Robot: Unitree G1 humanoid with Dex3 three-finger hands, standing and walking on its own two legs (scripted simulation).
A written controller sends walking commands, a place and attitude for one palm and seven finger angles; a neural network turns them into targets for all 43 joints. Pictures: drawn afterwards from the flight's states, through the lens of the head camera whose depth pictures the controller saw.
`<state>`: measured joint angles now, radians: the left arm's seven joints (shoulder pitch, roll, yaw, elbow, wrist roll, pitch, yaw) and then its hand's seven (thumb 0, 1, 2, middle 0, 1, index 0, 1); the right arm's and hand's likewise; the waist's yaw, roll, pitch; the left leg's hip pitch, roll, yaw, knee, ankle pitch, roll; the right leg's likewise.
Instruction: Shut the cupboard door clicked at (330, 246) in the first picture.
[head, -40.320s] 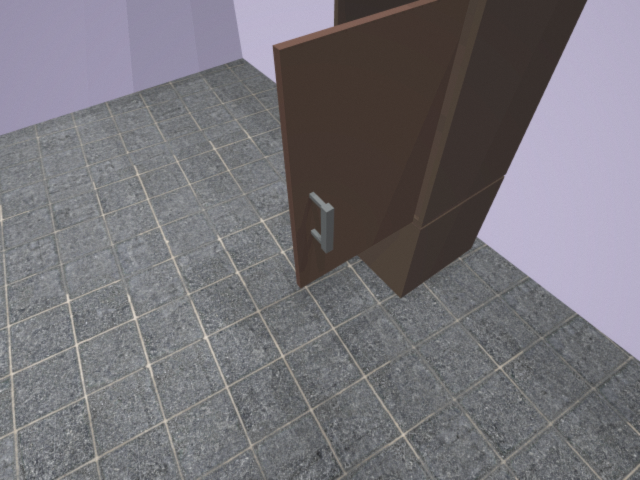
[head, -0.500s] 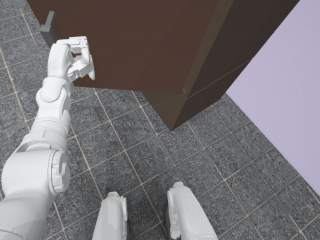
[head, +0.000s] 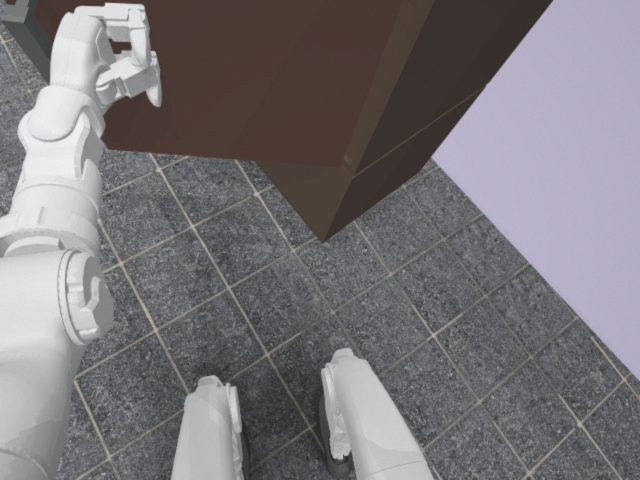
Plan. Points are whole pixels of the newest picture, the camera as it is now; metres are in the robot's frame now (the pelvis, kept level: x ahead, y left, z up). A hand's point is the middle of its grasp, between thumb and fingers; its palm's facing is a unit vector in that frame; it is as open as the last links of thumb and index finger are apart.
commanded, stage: push the door shut along its arc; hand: left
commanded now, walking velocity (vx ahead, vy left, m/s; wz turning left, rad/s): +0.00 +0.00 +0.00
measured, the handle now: (56, 51) +0.60 +0.20 +0.06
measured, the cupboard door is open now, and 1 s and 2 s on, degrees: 50 41 41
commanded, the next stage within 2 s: pull the fist back off the door in 0.24 s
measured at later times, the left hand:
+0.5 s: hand (163, 34) +0.62 +0.10 +0.06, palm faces +0.09 -0.99 +0.08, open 3.1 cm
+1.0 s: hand (183, 89) +0.54 +0.08 +0.06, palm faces +0.11 -0.99 -0.02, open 3.1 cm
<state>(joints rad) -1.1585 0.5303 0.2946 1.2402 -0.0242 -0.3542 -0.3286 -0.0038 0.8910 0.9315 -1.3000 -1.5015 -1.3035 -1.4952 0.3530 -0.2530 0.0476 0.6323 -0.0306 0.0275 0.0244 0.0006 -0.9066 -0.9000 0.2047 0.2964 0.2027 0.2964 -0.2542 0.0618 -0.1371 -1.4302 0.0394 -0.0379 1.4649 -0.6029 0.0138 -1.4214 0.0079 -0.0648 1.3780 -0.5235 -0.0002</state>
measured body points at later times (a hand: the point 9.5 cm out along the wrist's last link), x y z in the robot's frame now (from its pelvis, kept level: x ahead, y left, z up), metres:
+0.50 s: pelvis -0.01 +0.00 -0.02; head +0.21 +0.03 +0.38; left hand +0.61 +0.15 +0.06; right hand -0.05 -0.24 -0.11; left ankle +0.03 +0.11 -0.58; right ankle +0.05 -0.12 -0.58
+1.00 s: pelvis +0.02 -0.01 +0.03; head +0.18 +0.00 +0.45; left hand +0.53 +0.13 +0.07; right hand +0.02 -0.27 -0.09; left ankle +0.03 +0.11 -0.58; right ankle +0.05 -0.13 -0.58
